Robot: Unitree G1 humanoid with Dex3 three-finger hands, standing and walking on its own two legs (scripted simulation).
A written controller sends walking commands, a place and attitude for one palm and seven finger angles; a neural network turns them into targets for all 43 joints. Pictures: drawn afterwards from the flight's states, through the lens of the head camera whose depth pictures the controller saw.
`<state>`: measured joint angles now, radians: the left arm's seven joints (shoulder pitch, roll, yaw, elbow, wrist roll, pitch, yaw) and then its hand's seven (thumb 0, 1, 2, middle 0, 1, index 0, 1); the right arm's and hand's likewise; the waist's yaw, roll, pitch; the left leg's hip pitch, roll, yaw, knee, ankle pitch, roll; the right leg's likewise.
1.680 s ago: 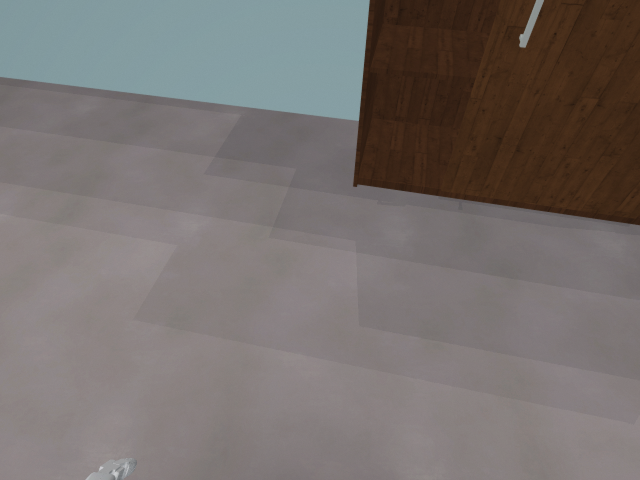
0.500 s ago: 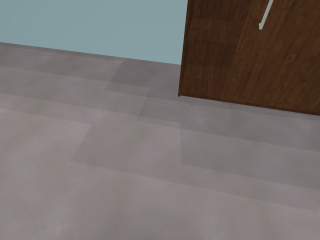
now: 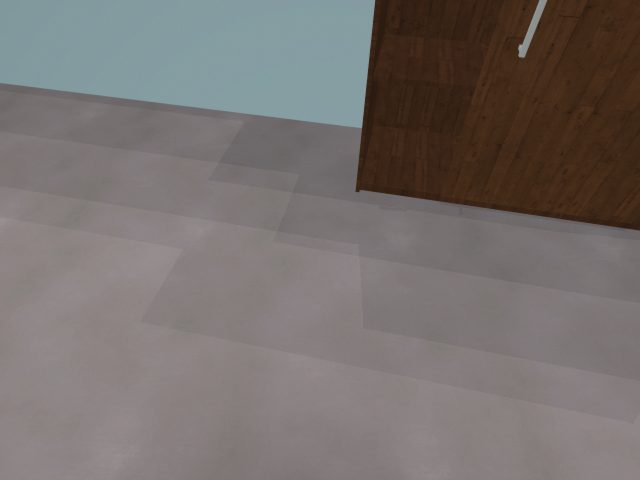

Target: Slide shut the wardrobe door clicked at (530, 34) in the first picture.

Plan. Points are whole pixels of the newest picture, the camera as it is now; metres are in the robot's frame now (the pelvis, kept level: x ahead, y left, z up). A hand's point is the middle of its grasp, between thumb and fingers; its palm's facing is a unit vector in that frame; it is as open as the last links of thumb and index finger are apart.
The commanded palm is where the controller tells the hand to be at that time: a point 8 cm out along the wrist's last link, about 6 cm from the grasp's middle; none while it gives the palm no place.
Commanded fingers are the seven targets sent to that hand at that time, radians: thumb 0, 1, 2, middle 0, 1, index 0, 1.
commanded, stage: walk to a spot facing it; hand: right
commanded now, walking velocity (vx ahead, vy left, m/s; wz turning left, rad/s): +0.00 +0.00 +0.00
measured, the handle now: out of the picture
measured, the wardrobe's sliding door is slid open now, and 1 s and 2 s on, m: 0.38 0.38 0.38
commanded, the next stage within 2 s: turn to face it in 1.64 s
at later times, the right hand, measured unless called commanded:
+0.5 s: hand out of the picture +0.01 -0.26 -0.21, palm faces +0.19 +0.97 -0.18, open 7.4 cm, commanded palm none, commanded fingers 0.00 -0.90 -0.90 0.20 0.30 0.20 0.30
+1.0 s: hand (512, 369) +0.35 -0.32 -0.18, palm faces +0.36 +0.92 -0.17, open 7.4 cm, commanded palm none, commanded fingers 0.00 -0.90 -0.90 0.20 0.30 0.20 0.30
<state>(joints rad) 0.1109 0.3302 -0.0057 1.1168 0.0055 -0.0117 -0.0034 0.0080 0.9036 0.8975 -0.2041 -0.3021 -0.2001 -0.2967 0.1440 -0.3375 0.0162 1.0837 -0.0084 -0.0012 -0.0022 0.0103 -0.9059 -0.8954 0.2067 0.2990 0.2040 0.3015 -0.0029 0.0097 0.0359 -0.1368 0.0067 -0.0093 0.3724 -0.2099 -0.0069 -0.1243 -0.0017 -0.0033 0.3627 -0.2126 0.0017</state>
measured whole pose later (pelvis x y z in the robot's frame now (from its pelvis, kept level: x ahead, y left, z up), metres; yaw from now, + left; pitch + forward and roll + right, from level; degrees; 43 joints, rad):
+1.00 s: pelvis +0.29 -0.11 -0.03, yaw -24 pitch -2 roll +1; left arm 0.43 0.15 0.05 1.14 0.01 -0.04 0.00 0.01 0.90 0.90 -0.20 -0.30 -0.20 -0.30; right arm 0.10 -0.15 -0.03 0.94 -0.02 -0.08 0.01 0.01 -0.91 -0.90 0.20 0.30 0.20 0.30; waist 0.05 -0.02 0.08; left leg -0.40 0.06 0.15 0.65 -0.20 0.03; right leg -0.17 0.02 0.04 1.05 -0.48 -0.06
